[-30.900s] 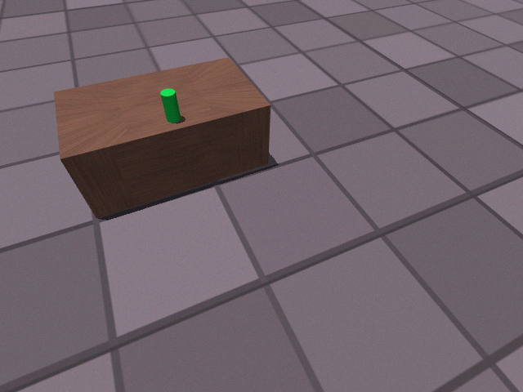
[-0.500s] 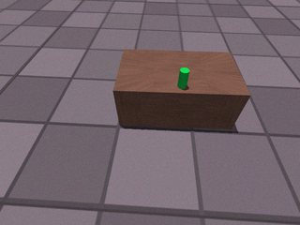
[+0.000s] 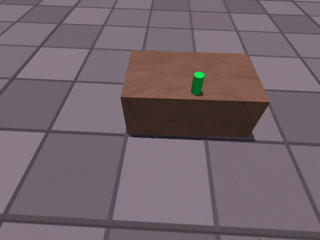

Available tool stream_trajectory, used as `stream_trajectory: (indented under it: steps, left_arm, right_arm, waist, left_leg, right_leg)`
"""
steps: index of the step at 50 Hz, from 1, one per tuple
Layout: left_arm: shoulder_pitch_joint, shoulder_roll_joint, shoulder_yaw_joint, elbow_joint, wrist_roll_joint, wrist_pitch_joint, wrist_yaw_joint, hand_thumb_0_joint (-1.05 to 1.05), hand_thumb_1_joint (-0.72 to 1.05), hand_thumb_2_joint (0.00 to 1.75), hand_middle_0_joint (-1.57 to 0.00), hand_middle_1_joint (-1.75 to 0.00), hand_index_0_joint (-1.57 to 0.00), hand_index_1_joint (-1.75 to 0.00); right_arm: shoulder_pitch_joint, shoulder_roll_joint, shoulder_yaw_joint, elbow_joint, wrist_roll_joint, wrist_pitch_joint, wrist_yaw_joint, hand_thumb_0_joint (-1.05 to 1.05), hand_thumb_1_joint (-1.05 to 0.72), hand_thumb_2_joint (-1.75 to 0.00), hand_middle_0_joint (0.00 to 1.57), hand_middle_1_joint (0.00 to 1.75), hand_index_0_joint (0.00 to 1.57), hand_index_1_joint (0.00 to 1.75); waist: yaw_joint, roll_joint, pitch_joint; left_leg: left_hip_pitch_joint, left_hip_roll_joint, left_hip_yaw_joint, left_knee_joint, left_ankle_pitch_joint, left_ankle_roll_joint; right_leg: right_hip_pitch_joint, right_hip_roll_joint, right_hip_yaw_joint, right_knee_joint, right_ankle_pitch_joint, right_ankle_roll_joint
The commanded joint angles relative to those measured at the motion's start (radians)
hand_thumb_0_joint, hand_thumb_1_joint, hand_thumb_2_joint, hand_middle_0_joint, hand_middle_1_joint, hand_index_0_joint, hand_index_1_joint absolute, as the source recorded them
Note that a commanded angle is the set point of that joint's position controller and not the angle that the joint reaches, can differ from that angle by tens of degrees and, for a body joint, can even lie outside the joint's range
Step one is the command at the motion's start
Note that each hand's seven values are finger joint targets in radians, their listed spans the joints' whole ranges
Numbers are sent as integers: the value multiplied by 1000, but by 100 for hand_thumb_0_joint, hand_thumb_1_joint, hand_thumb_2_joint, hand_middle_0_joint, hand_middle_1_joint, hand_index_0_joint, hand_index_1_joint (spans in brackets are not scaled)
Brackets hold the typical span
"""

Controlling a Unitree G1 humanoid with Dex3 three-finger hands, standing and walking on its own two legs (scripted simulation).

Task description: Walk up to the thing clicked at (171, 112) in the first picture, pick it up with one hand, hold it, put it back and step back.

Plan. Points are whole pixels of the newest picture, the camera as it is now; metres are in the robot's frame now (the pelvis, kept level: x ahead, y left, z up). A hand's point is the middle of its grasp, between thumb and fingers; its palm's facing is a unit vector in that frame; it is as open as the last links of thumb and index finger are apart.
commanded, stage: step back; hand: right
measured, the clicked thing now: (197, 83) +1.03 -0.23 -0.31
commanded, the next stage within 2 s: stand in 0.18 s
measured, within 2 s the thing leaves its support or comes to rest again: neither
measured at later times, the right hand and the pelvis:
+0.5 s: hand out of the picture +0.08 -0.26 -0.14, palm faces +0.00 +0.94 -0.33, open 7.4 cm; pelvis -0.01 -0.01 +0.02, yaw +0 degrees
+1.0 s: hand out of the picture +0.05 -0.27 -0.15, palm faces -0.04 +0.95 -0.32, open 7.4 cm; pelvis -0.02 -0.02 +0.02, yaw +1 degrees
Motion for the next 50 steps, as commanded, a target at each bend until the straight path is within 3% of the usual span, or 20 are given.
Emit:
stream_trajectory:
  steps: [1, 8, 9, 10, 14, 20, 27, 28, 32, 36, 40, 50]
  left_arm:
    - [-38, 214, 42, -54, -4, -21, 14, 0, 90, 90, -20, -30, -20, -30]
    - [-82, 209, 38, -43, 0, -19, 11, 0, 90, 90, -20, -30, -20, -30]
    - [-94, 176, 22, -21, -13, -11, 7, 0, 90, 90, -20, -30, -20, -30]
    - [-88, 173, 22, -20, -14, -8, 7, 0, 90, 90, -20, -30, -20, -30]
    - [-95, 183, 19, 0, -10, -10, 7, 0, 90, 90, -20, -30, -20, -30]
    - [-107, 181, 16, 27, -6, -7, 1, 0, 90, 90, -20, -30, -20, -30]
    - [-100, 192, 15, 46, -2, -11, -4, 0, 90, 90, -20, -30, -20, -30]
    - [-103, 189, 12, 45, 0, -11, -5, 0, 90, 90, -20, -30, -20, -30]
    - [-80, 187, 13, 55, -4, -11, -6, 0, 90, 90, -20, -30, -20, -30]
    - [-79, 194, 12, 52, -4, -13, -6, 0, 90, 90, -20, -30, -20, -30]
    - [-63, 190, 9, 53, -4, -17, -4, 0, 90, 90, -20, -30, -20, -30]
    - [-43, 191, 5, 58, -7, -10, -5, 0, 90, 90, -20, -30, -20, -30]
  right_arm:
    - [-40, -216, -52, -52, 2, -23, -15, 0, -90, -90, 20, 30, 20, 30]
    - [-74, -209, -48, -29, -3, -20, -9, 0, -90, -90, 20, 30, 20, 30]
    - [-70, -212, -35, -28, 14, -28, -7, 0, -90, -90, 20, 30, 20, 30]
    - [-77, -229, -40, -25, 13, -32, -7, 0, -90, -90, 20, 30, 20, 30]
    - [-77, -218, -29, -6, 16, -35, -7, 0, -90, -90, 20, 30, 20, 30]
    - [-100, -211, -21, 7, 13, -32, -5, 0, -90, -90, 20, 30, 20, 30]
    - [-77, -207, -17, 30, 11, -30, 0, 0, -90, -90, 20, 30, 20, 30]
    - [-78, -213, -18, 29, 9, -32, 1, 0, -90, -90, 20, 30, 20, 30]
    - [-60, -213, -15, 38, 8, -33, 2, 0, -90, -90, 20, 30, 20, 30]
    - [-46, -213, -14, 39, 8, -32, 1, 0, -90, -90, 20, 30, 20, 30]
    - [-38, -217, -12, 38, 9, -32, 1, 0, -90, -90, 20, 30, 20, 30]
    - [-24, -221, 0, 43, 9, -29, -1, 0, -90, -90, 20, 30, 20, 30]
  waist:
    - [-1, -1, -131]
    - [-5, -15, -116]
    - [-15, -8, -115]
    - [-9, 6, -114]
    - [-15, 1, -149]
    - [-10, 22, -106]
    - [-16, -3, -67]
    - [-17, 4, -79]
    - [-12, 9, -67]
    - [-16, -10, -86]
    - [-18, -13, -105]
    - [-10, 10, -73]
  left_leg:
    - [6, 107, -80, -88, 394, 48]
    - [26, 107, -71, -143, 333, 40]
    - [51, 127, -119, -205, 405, 36]
    - [71, 138, -123, -210, 465, 34]
    - [122, 129, -95, -214, 530, 20]
    - [82, 119, -95, -289, 310, 11]
    - [74, 114, -100, -319, 146, 7]
    - [78, 122, -102, -315, 177, 10]
    - [59, 115, -106, -321, 131, 9]
    - [69, 117, -105, -307, 163, 11]
    - [77, 122, -103, -289, 228, 12]
    - [52, 120, -103, -295, 197, 10]
  right_leg:
    - [102, -108, 93, -47, 397, -67]
    - [98, -107, 104, -91, 361, -58]
    - [110, -103, 90, -115, 390, -46]
    - [120, -94, 81, -125, 402, -36]
    - [179, -110, 76, -164, 480, -32]
    - [173, -112, 83, -243, 311, -24]
    - [107, -111, 98, -297, 155, -23]
    - [120, -116, 97, -290, 189, -28]
    - [102, -111, 99, -300, 138, -26]
    - [108, -115, 103, -296, 163, -30]
    - [130, -123, 98, -284, 261, -30]
    - [111, -119, 96, -293, 220, -30]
